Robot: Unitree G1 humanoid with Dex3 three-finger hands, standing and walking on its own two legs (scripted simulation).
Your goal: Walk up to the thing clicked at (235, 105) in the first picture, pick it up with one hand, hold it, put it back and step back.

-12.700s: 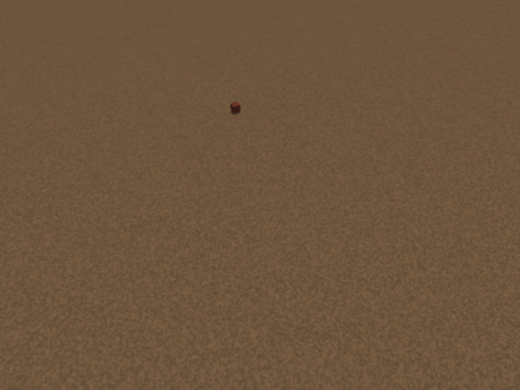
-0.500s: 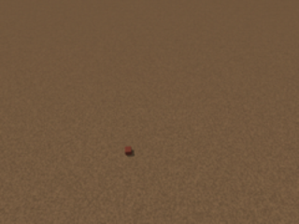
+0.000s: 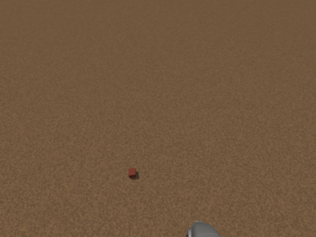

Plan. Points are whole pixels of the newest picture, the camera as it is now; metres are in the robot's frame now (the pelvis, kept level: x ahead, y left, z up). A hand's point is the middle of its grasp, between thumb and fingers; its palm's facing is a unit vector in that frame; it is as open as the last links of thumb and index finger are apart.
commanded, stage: walk up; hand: left
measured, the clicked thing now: (132, 173) +0.60 +0.18 -0.75
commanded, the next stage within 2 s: none
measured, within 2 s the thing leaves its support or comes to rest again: neither
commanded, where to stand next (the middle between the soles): +0.23 -0.06 m, yaw +2 degrees
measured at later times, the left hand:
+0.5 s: hand (85, 223) +0.19 +0.24 -0.17, palm faces +0.02 -0.94 -0.33, open 7.4 cm
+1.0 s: hand (91, 204) +0.24 +0.22 -0.15, palm faces +0.02 -0.93 -0.36, open 7.4 cm
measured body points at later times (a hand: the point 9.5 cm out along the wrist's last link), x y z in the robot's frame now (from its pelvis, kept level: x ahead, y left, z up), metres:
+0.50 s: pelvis +0.14 -0.02 -0.02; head +0.17 -0.01 +0.43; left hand +0.19 +0.29 -0.15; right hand +0.23 -0.34 -0.12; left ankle +0.21 +0.09 -0.74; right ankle +0.13 -0.15 -0.73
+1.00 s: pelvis +0.16 -0.04 +0.00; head +0.17 -0.05 +0.45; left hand +0.24 +0.27 -0.12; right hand +0.27 -0.34 -0.13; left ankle +0.21 +0.09 -0.74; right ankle +0.14 -0.16 -0.74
